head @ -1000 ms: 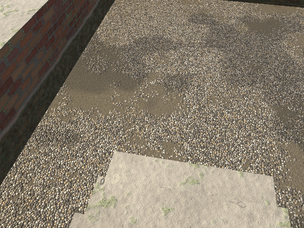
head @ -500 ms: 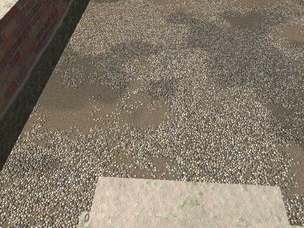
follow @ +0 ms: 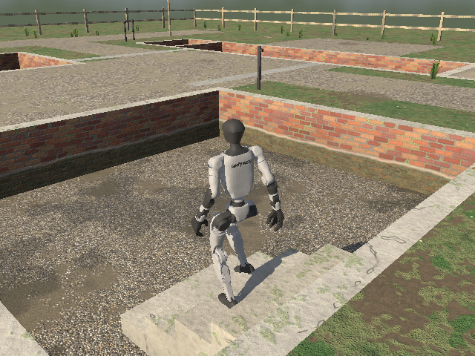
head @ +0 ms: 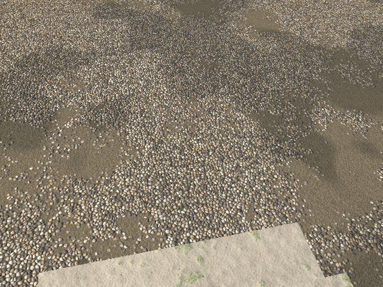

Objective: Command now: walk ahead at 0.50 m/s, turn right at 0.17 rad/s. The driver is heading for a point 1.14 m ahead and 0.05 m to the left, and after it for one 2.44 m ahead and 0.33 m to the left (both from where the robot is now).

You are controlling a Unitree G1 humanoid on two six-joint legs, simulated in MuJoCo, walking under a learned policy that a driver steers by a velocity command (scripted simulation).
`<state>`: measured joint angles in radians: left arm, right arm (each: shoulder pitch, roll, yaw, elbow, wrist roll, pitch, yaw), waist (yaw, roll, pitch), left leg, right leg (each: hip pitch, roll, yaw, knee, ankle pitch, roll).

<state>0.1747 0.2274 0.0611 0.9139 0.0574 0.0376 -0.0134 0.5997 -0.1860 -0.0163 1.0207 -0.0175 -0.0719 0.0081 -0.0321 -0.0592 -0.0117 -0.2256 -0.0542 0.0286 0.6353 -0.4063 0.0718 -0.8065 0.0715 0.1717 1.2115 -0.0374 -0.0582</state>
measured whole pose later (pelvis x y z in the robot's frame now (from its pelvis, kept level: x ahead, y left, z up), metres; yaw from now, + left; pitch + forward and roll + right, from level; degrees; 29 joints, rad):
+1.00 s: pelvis +0.56 -0.04 -0.28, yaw -2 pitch -1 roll -5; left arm 0.50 0.17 0.02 1.03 0.05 -0.06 0.06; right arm 0.02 -0.22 -0.05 0.87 0.00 -0.03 0.05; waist 0.15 0.08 -0.02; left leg -0.41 0.09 -0.04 0.38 0.36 0.05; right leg -0.13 0.08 -0.07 1.10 -0.86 -0.05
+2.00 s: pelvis +1.11 -0.12 -0.53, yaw +10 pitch +0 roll -1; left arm 0.38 0.20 0.04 1.01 0.00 -0.06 0.03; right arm 0.10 -0.23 -0.05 0.85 -0.03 0.00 0.03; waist 0.01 0.03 0.09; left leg -0.64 0.01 0.08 0.81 -0.06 0.06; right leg -0.16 -0.03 -0.23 0.53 -0.37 -0.03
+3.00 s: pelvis +1.19 -0.17 -0.52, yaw +30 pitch -1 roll +1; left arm 0.28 0.21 0.04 0.87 0.02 -0.01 0.00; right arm 0.19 -0.22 -0.03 0.93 -0.01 0.01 0.00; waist 0.02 -0.01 0.04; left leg -0.15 -0.03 -0.06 0.43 -0.25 0.00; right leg -0.17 0.05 -0.01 0.45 -0.25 -0.06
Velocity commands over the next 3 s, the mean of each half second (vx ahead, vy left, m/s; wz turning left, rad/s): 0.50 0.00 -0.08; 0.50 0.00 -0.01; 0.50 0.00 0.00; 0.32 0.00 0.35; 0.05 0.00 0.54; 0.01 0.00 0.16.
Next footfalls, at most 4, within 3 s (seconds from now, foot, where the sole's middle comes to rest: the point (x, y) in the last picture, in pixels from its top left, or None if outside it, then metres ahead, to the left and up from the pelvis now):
0.40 right None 0.40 -0.14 -0.94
1.02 left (160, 274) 0.73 0.07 -1.12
1.68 right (214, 221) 1.12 -0.22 -1.29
2.08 left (179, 198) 1.27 -0.02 -1.29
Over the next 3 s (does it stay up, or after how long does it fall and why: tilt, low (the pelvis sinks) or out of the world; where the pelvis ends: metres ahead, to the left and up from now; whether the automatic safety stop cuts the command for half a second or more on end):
stays up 1.19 -0.17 -0.52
